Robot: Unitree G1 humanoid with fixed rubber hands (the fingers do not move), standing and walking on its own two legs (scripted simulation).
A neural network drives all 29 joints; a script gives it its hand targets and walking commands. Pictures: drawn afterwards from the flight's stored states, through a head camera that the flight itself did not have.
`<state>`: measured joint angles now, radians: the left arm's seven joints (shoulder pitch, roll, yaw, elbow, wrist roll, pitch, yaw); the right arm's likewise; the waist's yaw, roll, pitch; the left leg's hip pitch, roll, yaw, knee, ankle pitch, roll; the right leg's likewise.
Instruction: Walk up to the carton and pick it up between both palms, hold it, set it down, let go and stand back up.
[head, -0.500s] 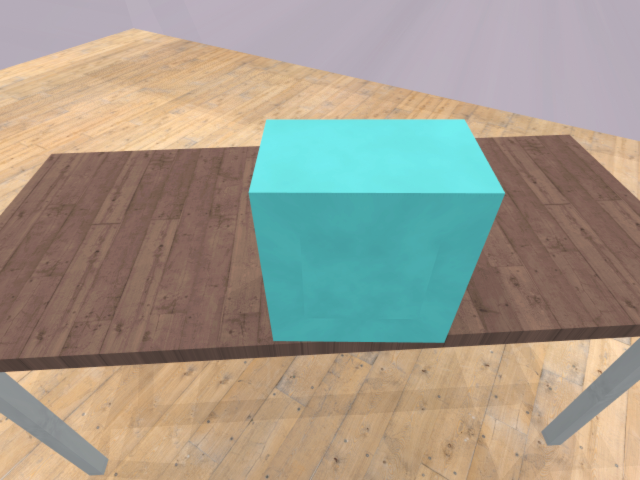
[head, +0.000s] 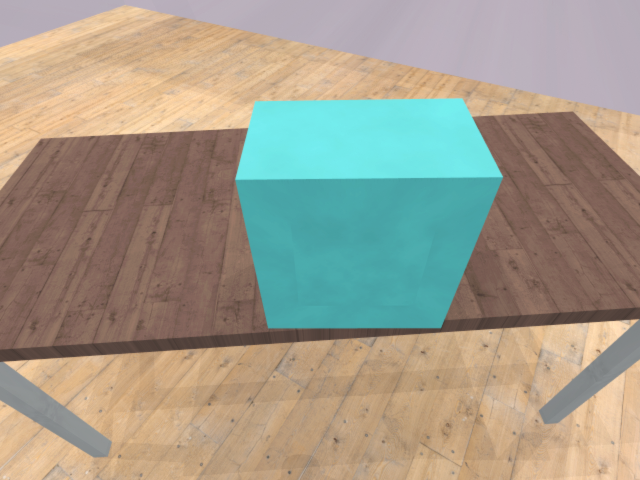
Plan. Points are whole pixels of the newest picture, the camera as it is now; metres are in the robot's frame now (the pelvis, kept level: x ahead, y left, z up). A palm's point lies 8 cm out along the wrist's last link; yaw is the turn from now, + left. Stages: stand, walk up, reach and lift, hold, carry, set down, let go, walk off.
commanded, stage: stand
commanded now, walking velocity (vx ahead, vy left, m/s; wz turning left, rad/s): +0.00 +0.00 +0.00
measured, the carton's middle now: (355, 224) +0.45 -0.04 +0.08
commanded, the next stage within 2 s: none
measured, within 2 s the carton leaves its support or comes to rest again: neither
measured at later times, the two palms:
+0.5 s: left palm out of the picture +0.07 +0.24 -0.12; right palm out of the picture +0.06 -0.26 -0.12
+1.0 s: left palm out of the picture +0.07 +0.24 -0.12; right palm out of the picture +0.06 -0.26 -0.12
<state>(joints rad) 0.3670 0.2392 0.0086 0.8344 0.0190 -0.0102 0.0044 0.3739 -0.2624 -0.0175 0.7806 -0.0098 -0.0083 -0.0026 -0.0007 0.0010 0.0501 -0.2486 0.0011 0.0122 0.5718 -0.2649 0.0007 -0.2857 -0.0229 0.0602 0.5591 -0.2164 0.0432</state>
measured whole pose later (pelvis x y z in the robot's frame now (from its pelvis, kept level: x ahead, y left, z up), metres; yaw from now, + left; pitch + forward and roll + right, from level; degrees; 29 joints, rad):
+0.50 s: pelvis +0.02 -0.01 +0.00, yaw +0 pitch -3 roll +0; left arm 0.31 0.24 0.00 0.86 0.01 -0.01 0.01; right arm 0.35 -0.25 -0.01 0.82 0.00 -0.01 -0.01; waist 0.00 0.00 0.04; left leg -0.22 0.01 0.00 0.55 -0.28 -0.01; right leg -0.26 -0.01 0.06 0.55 -0.24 0.03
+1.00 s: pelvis +0.03 -0.01 +0.01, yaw +0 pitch -3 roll +0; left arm 0.32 0.23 -0.01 0.90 0.01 -0.01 0.02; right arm 0.35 -0.25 0.00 0.86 0.00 0.00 -0.02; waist 0.00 0.00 0.02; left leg -0.18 0.01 0.01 0.52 -0.29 -0.01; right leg -0.22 -0.01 0.06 0.52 -0.24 0.03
